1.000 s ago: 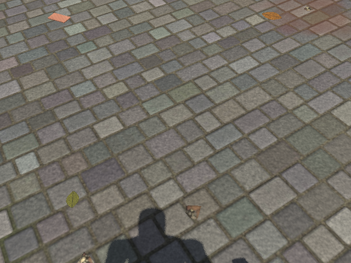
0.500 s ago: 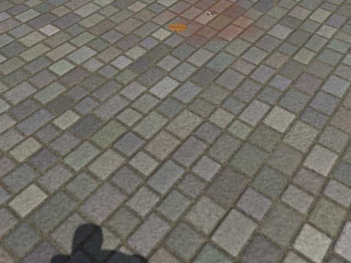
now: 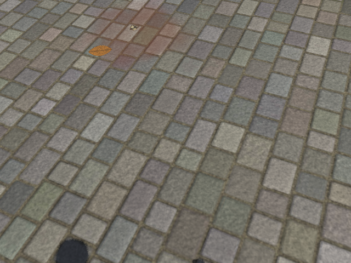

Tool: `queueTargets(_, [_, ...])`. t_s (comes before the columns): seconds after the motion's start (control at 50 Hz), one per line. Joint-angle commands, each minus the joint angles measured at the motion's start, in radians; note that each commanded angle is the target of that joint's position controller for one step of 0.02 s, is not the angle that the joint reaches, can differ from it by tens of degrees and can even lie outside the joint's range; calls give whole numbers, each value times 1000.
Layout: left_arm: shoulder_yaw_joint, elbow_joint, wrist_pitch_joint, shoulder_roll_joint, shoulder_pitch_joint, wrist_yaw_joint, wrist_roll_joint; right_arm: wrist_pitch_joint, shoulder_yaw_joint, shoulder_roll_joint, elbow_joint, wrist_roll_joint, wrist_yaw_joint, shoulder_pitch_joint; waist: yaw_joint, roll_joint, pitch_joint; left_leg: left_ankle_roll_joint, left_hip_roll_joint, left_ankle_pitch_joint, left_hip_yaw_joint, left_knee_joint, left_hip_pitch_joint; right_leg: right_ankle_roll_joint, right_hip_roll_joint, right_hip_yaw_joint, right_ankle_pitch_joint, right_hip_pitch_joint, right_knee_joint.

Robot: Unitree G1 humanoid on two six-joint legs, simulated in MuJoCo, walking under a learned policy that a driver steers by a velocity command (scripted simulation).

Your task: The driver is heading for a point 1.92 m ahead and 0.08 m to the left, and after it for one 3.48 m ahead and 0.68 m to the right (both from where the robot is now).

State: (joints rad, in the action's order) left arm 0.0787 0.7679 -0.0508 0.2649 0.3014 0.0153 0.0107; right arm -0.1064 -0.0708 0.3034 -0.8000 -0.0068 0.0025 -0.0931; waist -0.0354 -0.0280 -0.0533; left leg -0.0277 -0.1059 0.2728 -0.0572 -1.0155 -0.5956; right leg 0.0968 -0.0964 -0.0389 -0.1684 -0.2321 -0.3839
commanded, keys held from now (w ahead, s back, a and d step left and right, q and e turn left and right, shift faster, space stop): w+e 0.10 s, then w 0.90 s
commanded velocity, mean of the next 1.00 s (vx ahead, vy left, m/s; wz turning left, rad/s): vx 0.50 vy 0.00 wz -0.20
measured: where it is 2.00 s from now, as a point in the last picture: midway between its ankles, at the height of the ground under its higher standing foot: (221, 128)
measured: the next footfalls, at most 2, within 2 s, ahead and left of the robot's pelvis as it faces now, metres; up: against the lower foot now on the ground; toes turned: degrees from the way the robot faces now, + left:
left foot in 0.28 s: +0.35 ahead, +0.14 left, +0.00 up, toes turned -9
right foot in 0.78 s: +0.59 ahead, -0.15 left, +0.00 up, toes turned -11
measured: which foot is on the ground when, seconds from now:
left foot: up 0.00-0.26, down 0.28-0.80, up 0.82-1.00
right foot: down 0.00-0.30, up 0.32-0.76, down 0.78-1.00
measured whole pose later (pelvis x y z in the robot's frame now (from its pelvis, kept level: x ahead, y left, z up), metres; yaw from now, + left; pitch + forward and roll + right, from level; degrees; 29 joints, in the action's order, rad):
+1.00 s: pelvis +0.55 -0.06 +0.00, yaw -10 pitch +1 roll -1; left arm 0.05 0.78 -0.08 0.27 0.29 0.03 0.00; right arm -0.07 -0.05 0.31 -0.83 0.01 -0.01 -0.21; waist -0.02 -0.05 -0.02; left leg 0.00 -0.11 0.28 -0.03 -1.06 -0.57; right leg 0.06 -0.06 0.05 -0.16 -0.21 -0.34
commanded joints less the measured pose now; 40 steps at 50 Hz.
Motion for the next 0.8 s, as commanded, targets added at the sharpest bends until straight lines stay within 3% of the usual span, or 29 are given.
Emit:
queueTargets(0.02, [45,-77,-22,182,-27,-25,6,4,-15,65,67,-10,3,33,26,60,63,-32,15,-172,2,180,-31,175,233,-234,229,30,175])
queueTargets(0.08, [45,-66,-14,180,10,-33,9,-1,-3,41,98,1,-9,130,-14,100,40,-33,63,-345,10,391,37,131,193,-205,121,-8,168])
queueTargets(0.12, [45,-51,-13,178,42,-33,12,-7,0,45,116,11,-18,172,-33,112,32,-26,79,-394,10,458,70,119,206,-224,81,3,158])
queueTargets(0.18, [37,-24,-8,155,87,-36,11,-20,-3,68,127,11,-35,189,-46,119,29,2,76,-367,-3,518,65,111,251,-272,84,107,89])
queueTargets(0.22, [38,-14,-2,160,94,-39,6,-28,-8,85,128,10,-40,168,-32,142,26,30,81,-275,7,535,82,101,280,-306,155,169,42])
queueTargets(0.26, [33,-18,5,152,75,-37,4,-36,-25,116,96,5,-34,46,35,155,77,78,112,-233,52,586,244,72,245,-289,372,190,-81])
queueTargets(0.28, [19,-32,4,121,61,-34,-3,-40,-39,154,74,-9,-30,-86,98,128,194,133,36,-267,-14,545,467,43,193,-245,392,121,-270])
queueTargets(0.3, [2,-45,-4,74,152,-34,1,-37,-62,234,52,-21,-27,-236,108,-55,359,266,-164,-204,-328,532,843,-31,72,-146,158,-176,-608])
queueTargets(0.32, [-8,-35,-14,65,212,-34,17,-24,-62,211,5,4,-38,-312,106,-287,409,352,-288,30,-685,683,975,-71,-3,-120,-395,-416,-849])
queueTargets(0.34, [9,-42,-20,151,132,-32,30,-20,-38,137,14,28,-40,-274,123,-158,268,313,-269,208,-660,723,888,-64,54,-169,-375,-531,-933])
queueTargets(0.36, [11,-64,-22,162,29,-30,28,-10,-26,104,30,20,-35,-209,121,-73,158,275,-232,191,-520,738,758,-59,99,-130,-296,-546,-934])
queueTargets(0.38, [9,-83,-26,151,-33,-28,13,-4,-18,87,33,8,-34,-159,97,-23,73,264,-192,94,-420,769,621,-58,135,-95,-232,-531,-873])
queueTargets(0.4, [13,-86,-26,141,-44,-26,-1,-4,-8,66,36,-2,-32,-131,69,-26,51,255,-161,13,-357,792,543,-56,173,-86,-183,-491,-804])
queueTargets(0.42, [11,-83,-24,124,-27,-23,0,-5,-5,63,34,-8,-30,-122,50,-54,48,252,-138,-58,-313,811,492,-60,191,-77,-160,-441,-764])
queueTargets(0.46, [3,-78,-19,90,-15,-21,1,-10,-6,71,21,3,-28,-134,38,-71,56,260,-118,-161,-235,842,460,-73,206,-50,-142,-415,-684])
queueTargets(0.52, [-12,-109,-22,63,-105,-20,-9,-8,-18,119,3,13,-18,-163,55,-42,46,265,-112,-285,-146,875,458,-96,218,-21,-14,-436,-506])
queueTargets(0.56, [-20,-121,-27,48,-166,-14,-7,0,-20,129,-6,19,-14,-184,75,-40,40,242,-84,-313,-80,882,455,-101,204,-1,106,-403,-372])
queueTargets(0.62, [-25,-143,-34,45,-260,-1,2,10,-19,140,-31,28,-11,-244,113,-41,23,223,-75,-311,-36,873,468,-104,171,28,223,-346,-232])
queueTargets(0.7, [-21,-178,-41,66,-340,18,9,31,-21,151,-62,33,-8,-297,119,-52,-2,204,-134,-344,-57,822,583,-71,151,26,163,-355,-144])
queueTargets(0.74, [-10,-172,-44,95,-297,22,7,43,-26,170,-67,34,-3,-287,77,-66,24,184,-147,-485,-53,750,625,-43,129,41,98,-273,-110])
queueTargets(0.76, [5,-148,-45,121,-209,20,2,47,-26,173,-64,37,0,-268,20,-62,77,164,-121,-636,-19,644,616,-19,103,67,103,-137,-76])
queueTargets(0.78, [30,-103,-43,169,-60,12,-3,49,-16,150,-58,30,2,-268,-46,-43,178,135,-72,-674,22,463,543,14,112,61,124,92,-84])
queueTargets(0.8, [50,-73,-37,249,127,-1,-15,45,10,92,-25,-1,5,-269,-108,93,337,94,-7,-369,70,134,328,87,321,-175,172,395,-126])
